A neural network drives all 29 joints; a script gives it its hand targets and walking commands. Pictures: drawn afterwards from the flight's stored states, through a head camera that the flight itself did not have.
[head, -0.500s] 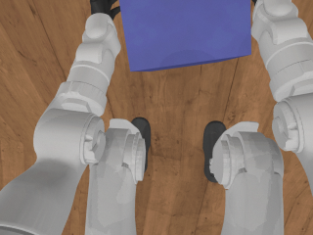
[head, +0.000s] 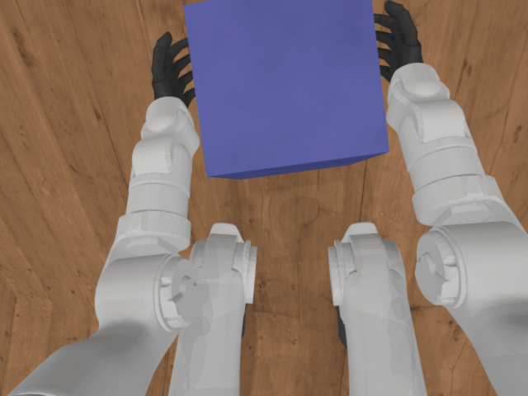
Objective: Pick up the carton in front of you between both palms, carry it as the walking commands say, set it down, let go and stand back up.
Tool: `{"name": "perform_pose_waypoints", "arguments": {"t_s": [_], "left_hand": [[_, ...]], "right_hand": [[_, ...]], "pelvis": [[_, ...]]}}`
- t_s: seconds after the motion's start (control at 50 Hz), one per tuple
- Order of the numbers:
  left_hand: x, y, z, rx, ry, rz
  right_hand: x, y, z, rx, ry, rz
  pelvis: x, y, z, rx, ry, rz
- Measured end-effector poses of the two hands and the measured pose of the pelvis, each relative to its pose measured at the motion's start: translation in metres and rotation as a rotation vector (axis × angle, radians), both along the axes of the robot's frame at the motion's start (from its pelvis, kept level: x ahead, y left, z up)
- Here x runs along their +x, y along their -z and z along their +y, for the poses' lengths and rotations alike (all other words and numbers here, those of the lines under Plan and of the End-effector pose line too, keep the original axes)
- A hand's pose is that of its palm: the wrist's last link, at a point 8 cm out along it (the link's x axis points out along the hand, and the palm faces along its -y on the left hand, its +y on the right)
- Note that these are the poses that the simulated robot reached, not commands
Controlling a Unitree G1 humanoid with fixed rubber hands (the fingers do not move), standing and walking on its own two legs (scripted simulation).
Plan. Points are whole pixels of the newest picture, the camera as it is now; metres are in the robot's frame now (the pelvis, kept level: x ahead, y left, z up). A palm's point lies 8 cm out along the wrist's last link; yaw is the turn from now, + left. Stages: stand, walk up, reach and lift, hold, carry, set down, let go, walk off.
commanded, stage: reach and lift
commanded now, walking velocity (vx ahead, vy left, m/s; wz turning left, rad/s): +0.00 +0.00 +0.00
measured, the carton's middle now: (286, 104) +0.51 +0.00 -0.16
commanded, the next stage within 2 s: none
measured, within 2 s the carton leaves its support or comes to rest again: neither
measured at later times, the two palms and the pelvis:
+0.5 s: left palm (98, 65) +0.47 +0.15 +0.08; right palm (482, 30) +0.48 -0.15 +0.07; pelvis +0.01 +0.00 +0.13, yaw -1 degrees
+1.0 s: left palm out of the picture +0.43 +0.15 +0.24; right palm out of the picture +0.43 -0.15 +0.24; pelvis +0.06 +0.00 +0.27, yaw -2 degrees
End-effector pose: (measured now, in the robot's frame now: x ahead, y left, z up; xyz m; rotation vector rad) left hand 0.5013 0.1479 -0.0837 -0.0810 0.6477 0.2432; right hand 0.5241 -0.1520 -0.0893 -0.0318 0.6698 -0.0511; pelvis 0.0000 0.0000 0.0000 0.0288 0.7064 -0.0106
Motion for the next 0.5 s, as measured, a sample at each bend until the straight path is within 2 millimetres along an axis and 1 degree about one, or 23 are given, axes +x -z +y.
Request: {"name": "perform_pose_waypoints", "arguments": {"t_s": [0.1, 0.2, 0.34, 0.5], "left_hand": [[-0.012, -0.045, -0.001, 0.002, 0.013, 0.030], [-0.017, -0.081, 0.000, 0.013, 0.026, 0.037], [-0.020, -0.121, 0.000, 0.017, 0.042, 0.027], [-0.029, -0.164, -0.001, 0.013, 0.051, 0.018]], "right_hand": [[-0.014, -0.046, -0.001, 0.004, 0.013, 0.031], [-0.022, -0.083, 0.000, -0.001, 0.020, 0.037], [-0.030, -0.121, -0.001, -0.002, 0.033, 0.026], [-0.044, -0.163, -0.002, 0.009, 0.052, 0.019]], "pelvis": [[-0.004, -0.032, 0.001, 0.001, 0.011, 0.015], [-0.005, -0.061, 0.001, 0.000, 0.012, 0.030], [-0.001, -0.094, 0.002, -0.006, 0.010, 0.040], [0.012, -0.131, 0.003, -0.011, 0.012, 0.015]]}}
